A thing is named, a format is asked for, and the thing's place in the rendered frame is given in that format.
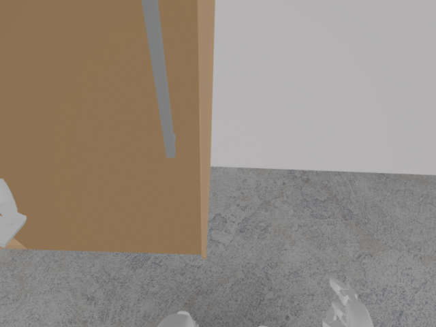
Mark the handle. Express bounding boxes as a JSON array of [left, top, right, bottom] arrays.
[[142, 0, 176, 158]]

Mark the robot left hand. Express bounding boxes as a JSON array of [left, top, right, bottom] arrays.
[[0, 178, 27, 248]]

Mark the robot right hand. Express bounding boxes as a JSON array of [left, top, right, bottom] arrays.
[[322, 277, 374, 327]]

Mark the robot left shin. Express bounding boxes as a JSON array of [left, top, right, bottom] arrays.
[[177, 311, 191, 317]]

